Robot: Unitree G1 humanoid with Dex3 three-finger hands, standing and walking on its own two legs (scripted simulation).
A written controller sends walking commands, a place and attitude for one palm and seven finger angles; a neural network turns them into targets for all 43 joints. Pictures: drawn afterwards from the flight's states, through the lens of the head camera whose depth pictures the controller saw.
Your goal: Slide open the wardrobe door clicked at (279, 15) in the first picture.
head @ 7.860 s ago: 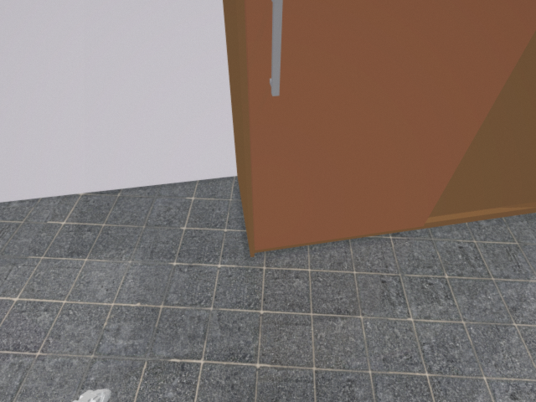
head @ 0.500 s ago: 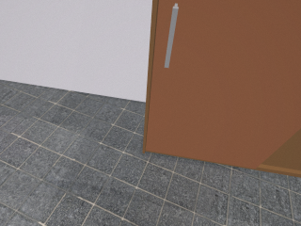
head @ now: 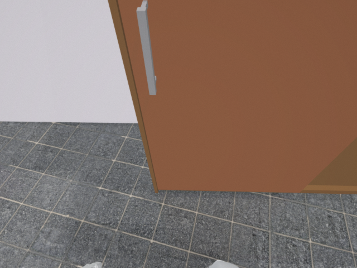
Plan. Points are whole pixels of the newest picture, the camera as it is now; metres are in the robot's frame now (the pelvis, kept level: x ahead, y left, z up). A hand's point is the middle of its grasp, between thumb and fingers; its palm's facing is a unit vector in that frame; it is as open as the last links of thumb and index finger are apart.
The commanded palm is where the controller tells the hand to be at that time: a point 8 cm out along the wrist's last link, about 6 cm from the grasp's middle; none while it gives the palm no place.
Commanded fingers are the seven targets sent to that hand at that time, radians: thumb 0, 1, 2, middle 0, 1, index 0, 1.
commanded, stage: come to a stop and stand still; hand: left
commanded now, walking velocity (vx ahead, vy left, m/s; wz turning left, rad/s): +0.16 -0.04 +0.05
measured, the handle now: (149, 52) +0.56 +0.09 +0.18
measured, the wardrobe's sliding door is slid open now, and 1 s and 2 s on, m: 0.00 0.00 0.00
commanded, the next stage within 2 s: look again from close up in 1.60 s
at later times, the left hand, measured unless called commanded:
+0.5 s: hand out of the picture +0.07 +0.18 -0.16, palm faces +0.05 -0.97 -0.22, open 7.4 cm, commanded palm none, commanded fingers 0.00 0.90 0.90 -0.20 -0.30 -0.20 -0.30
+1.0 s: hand out of the picture +0.02 +0.16 -0.16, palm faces +0.08 -0.98 -0.18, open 7.3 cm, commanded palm none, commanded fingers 0.00 0.90 0.90 -0.20 -0.30 -0.20 -0.30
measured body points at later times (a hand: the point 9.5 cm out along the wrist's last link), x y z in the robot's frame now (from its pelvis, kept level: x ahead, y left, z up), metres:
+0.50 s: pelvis +0.06 -0.01 +0.01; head +0.09 -0.01 +0.46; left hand +0.07 +0.23 -0.14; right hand +0.15 -0.23 -0.14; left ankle +0.13 +0.11 -0.72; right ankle +0.04 -0.12 -0.71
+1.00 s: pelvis +0.01 -0.01 +0.02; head +0.01 -0.01 +0.47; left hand +0.02 +0.22 -0.14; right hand +0.03 -0.24 -0.14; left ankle -0.01 +0.11 -0.72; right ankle +0.04 -0.12 -0.72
